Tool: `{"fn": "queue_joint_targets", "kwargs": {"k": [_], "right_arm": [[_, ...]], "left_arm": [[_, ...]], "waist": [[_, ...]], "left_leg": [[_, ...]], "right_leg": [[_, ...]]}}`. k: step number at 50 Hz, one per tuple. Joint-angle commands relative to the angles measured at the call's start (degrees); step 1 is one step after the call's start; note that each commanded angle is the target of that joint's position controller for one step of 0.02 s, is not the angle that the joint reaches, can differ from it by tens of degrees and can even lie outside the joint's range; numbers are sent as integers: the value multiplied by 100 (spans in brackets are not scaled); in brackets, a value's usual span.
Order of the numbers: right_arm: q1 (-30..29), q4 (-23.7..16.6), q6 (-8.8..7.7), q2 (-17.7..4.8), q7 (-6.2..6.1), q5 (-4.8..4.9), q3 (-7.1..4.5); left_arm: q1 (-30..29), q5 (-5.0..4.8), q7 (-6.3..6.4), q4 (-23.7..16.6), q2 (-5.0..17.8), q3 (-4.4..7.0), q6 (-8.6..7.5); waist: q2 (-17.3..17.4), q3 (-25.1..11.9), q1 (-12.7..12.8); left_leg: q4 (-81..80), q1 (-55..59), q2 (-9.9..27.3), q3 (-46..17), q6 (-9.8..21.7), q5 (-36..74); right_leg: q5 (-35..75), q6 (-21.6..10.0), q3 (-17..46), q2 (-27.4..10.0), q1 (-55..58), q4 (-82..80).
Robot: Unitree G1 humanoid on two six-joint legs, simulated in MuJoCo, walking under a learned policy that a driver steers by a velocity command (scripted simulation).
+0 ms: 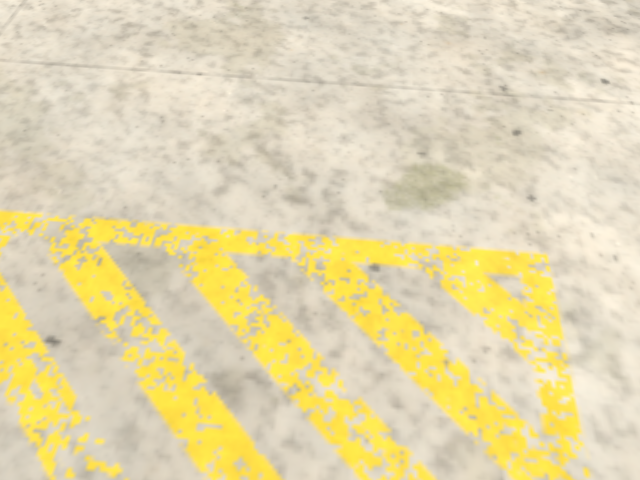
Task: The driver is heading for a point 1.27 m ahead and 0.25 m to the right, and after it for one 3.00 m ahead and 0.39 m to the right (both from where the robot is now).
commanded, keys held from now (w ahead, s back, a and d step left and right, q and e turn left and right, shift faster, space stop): w+e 0.52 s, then w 0.48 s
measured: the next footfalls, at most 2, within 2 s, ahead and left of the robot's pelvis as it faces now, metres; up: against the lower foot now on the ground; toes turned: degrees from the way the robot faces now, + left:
right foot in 0.24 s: +0.29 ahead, -0.16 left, +0.00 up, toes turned -11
left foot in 0.74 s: +0.62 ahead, -0.04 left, +0.00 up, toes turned -25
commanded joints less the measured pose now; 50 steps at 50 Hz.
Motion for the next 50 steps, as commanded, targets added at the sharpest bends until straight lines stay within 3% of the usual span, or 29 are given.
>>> {"fn": "queue_joint_targets", "kwargs": {"k": [1,5,8,10,11,12,13,14,15,16,17,18,19,22,28,31,33,35,36,37,38,39,40,41,42,44,45,48,50], "right_arm": [[-443,-362,-76,-911,-33,19,-203],[-147,-186,22,-1102,-64,92,-238],[-59,-99,122,-1281,-64,190,-296],[-90,-108,195,-1470,-102,247,-357],[-162,-130,241,-1489,-123,273,-360],[-118,-169,240,-1318,-152,228,-289],[337,-451,165,-569,-95,-84,-38],[155,-632,-51,-570,-27,-11,55],[-595,-776,-180,-1078,29,240,-86],[-793,-868,-255,-1019,33,278,-54],[-755,-777,-268,-968,-14,145,-52],[-653,-734,-228,-1012,-32,46,-89],[-567,-712,-161,-1009,-18,21,-103],[-627,-709,-16,-780,-24,-56,-59],[-1843,-989,-48,-478,63,16,83],[-2077,-1074,-116,-601,146,69,52],[-2024,-1100,-144,-721,174,66,2],[-1665,-1035,-170,-805,164,58,-54],[-1152,-892,-188,-925,131,22,-135],[-358,-789,-212,-1144,104,-46,-208],[406,-630,-172,-1641,98,-112,-355],[684,-459,-136,-1340,176,59,-301],[408,-491,-115,-969,164,148,-188],[48,-569,-67,-838,140,96,-132],[-193,-569,-36,-739,134,40,-86],[-371,-566,-62,-568,119,-25,-12],[-344,-532,-79,-570,115,1,-10],[-163,-397,-101,-803,74,72,-65],[-48,-322,-60,-886,44,91,-81]], "left_arm": [[-237,5,-84,-429,129,-2,-101],[-978,-5,-242,-647,15,-65,-148],[-1154,-8,-324,-799,138,-17,-132],[-745,38,-322,-764,384,115,-90],[-12,36,-298,-581,597,249,-68],[1023,12,-208,-291,944,447,-23],[1286,-49,-98,-226,1626,572,-9],[1303,-38,-142,-457,1552,483,-125],[1194,22,-188,-385,1096,341,-222],[942,34,-188,-343,959,288,-279],[540,28,-176,-379,796,230,-294],[247,72,-157,-448,658,177,-298],[97,118,-134,-500,612,150,-299],[153,89,-39,-381,682,165,-339],[633,37,95,-42,785,184,-285],[922,7,87,190,717,156,-286],[977,25,95,289,705,155,-257],[915,41,89,345,720,167,-205],[865,52,80,337,617,126,-191],[855,113,68,268,399,29,-188],[1561,11,78,241,97,-70,-246],[1634,-18,82,268,228,-90,-306],[1071,-83,68,227,655,19,-323],[554,-46,66,112,682,15,-330],[245,47,54,27,611,10,-355],[329,86,27,84,433,13,-347],[414,79,20,132,320,-8,-332],[47,133,28,13,148,-75,-328],[-306,140,4,-54,55,-119,-364]], "waist": [[696,23,88],[627,250,-173],[677,294,-88],[867,-84,254],[807,-479,702],[565,-996,1196],[-1012,-1477,806],[-1030,-2516,828],[-359,-1858,1073],[-205,-1177,887],[187,-799,605],[106,-611,382],[-12,-549,245],[35,-409,182],[-152,-113,659],[-195,-36,783],[-288,5,724],[-428,-26,518],[-366,-298,257],[-74,-1056,-95],[1303,-1985,-48],[1969,-2002,-100],[1261,-1144,-183],[784,-621,-117],[587,-198,1],[808,-114,241],[893,-168,279],[767,-90,226],[692,-72,119]], "left_leg": [[-902,247,1527,-661,858,1530],[-881,514,1574,-126,712,1624],[-543,967,1734,118,587,2579],[389,1149,1714,351,470,4559],[1397,957,1590,516,358,5096],[2821,19,1380,595,150,4470],[4976,-2468,646,520,-195,-306],[6128,-3590,-90,-845,-256,-2309],[6222,-4145,245,-1204,-146,-1755],[5787,-4129,456,-1139,-56,-1223],[5310,-3778,671,-1144,-94,-863],[4931,-3361,800,-1167,-146,-626],[4778,-3063,836,-1169,-204,-483],[4126,-2866,737,-1003,-471,-103],[1777,-2386,327,-927,-587,1816],[1358,-2321,318,-1026,-424,1889],[1182,-2313,312,-1050,-245,1446],[1012,-1903,229,-881,-26,947],[832,-1183,134,-749,140,940],[1036,147,705,-1272,467,1117],[836,2288,1872,-3483,1364,210],[-45,2629,2317,-5178,1596,-1230],[-186,2025,2229,-4738,1369,-1918],[-251,1295,2004,-3970,1182,-1601],[-414,605,1767,-3425,1154,-1022],[-647,6,1407,-2755,1056,-89],[-723,-79,1330,-2520,1086,263],[-923,-85,1336,-2027,1213,1191],[-967,-20,1230,-1679,1126,1494]], "right_leg": [[861,11,34,-172,-267,-783],[1286,-117,-370,-66,5,-1843],[738,-355,-607,100,222,-2250],[135,-610,-933,497,1017,-2337],[238,-798,-1059,758,2000,-2615],[497,-1033,-791,822,3657,-2836],[334,-1819,1794,-700,5778,-2888],[-988,-2584,4461,-1488,6441,-3984],[-897,-2166,3798,-1328,6029,-4279],[-460,-1965,3056,-1115,5210,-4301],[150,-1783,2459,-864,4388,-4303],[701,-1709,2055,-669,3766,-4396],[954,-1696,1897,-549,3376,-4527],[1601,-1750,1439,-371,2730,-4678],[795,-1332,1040,-44,2386,-4616],[575,-1285,1320,-307,2802,-4351],[748,-1221,1561,-507,3198,-4095],[1384,-1111,1642,-553,3408,-3754],[2127,-989,1487,-295,3406,-3181],[1956,-797,1188,17,2959,-1919],[343,-298,516,841,1066,173],[-2083,-185,651,1019,-51,1134],[-1769,-212,794,699,-563,1555],[-1329,-236,502,426,-547,1467],[-980,-235,331,228,-473,1092],[-544,-210,239,-48,47,538],[-478,-175,156,-73,159,376],[0,-23,-2,-150,-69,-417],[649,27,-81,-138,-31,-1167]]}}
